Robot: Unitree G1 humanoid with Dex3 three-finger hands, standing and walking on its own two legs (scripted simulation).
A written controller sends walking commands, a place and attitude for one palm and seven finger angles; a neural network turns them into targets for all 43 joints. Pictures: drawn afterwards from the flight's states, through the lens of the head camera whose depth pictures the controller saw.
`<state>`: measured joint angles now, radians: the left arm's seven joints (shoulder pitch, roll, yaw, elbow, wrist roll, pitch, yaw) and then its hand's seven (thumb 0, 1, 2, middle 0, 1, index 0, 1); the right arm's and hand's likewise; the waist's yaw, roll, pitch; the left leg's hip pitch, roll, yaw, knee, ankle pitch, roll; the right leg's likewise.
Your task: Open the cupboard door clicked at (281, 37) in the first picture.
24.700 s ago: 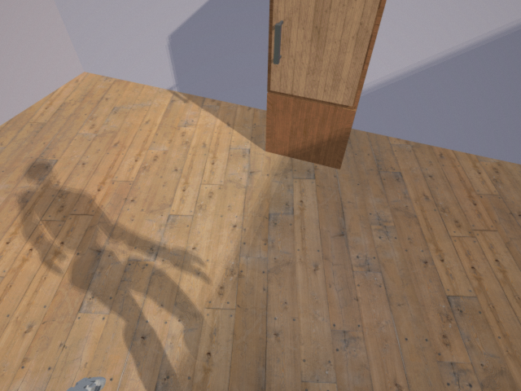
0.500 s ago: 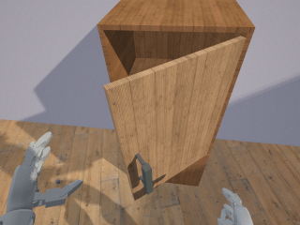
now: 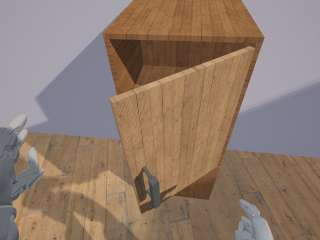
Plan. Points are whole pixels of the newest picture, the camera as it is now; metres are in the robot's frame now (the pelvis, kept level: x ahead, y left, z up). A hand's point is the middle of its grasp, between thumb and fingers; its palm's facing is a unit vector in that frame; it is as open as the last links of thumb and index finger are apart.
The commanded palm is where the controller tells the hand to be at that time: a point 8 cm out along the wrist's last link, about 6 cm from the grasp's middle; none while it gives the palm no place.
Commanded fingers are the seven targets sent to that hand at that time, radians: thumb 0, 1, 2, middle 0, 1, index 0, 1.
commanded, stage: draw the hand back to the body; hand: left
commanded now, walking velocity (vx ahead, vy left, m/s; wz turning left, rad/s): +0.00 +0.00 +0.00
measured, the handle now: (151, 187) +0.30 +0.08 -0.10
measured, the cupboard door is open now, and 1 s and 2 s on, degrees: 40 40 40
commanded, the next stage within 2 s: step back with the hand held close in 0.16 s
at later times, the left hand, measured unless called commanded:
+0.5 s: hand (33, 176) +0.18 +0.27 +0.15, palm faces +0.40 -0.78 -0.47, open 7.4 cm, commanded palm +0.11 +0.30 +0.18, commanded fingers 0.00 0.90 0.90 -0.20 -0.30 -0.20 -0.30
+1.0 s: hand (0, 216) +0.10 +0.28 +0.15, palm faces +0.43 -0.76 -0.49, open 7.4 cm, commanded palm +0.04 +0.32 +0.18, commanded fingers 0.00 0.90 0.90 -0.20 -0.30 -0.20 -0.30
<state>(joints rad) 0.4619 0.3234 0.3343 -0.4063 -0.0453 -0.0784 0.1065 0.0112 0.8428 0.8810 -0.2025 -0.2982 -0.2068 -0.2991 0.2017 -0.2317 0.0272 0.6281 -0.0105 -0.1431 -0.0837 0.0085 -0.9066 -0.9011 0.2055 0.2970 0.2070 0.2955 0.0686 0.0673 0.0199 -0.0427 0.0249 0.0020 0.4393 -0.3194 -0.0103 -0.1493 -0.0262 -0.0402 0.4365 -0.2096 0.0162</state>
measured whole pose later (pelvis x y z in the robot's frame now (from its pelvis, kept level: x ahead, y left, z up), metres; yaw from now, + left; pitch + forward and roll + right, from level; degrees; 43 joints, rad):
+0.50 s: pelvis -0.03 +0.01 +0.00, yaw +0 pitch -1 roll +0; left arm 0.50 0.36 0.39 -0.41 -0.03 -0.16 0.11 0.01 0.89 0.90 -0.21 -0.30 -0.21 -0.30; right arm 0.16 -0.24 0.02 0.59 -0.02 -0.07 -0.08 0.01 -0.91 -0.90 0.21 0.30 0.21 0.30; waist 0.01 0.04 0.04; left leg -0.15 0.02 0.01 0.44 -0.27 0.00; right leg -0.23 -0.03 -0.03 0.39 -0.13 0.02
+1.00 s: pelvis -0.10 +0.01 -0.01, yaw +1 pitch -1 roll -1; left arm 0.53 0.40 0.43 -0.50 0.00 -0.21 0.15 0.01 0.88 0.90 -0.21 -0.30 -0.21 -0.30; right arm 0.21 -0.22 0.01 0.56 0.00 -0.07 -0.09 0.01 -0.91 -0.90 0.21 0.30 0.21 0.30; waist 0.00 -0.02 0.06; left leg -0.34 0.00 0.00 0.60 -0.25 0.02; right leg -0.39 -0.03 0.01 0.49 -0.11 0.04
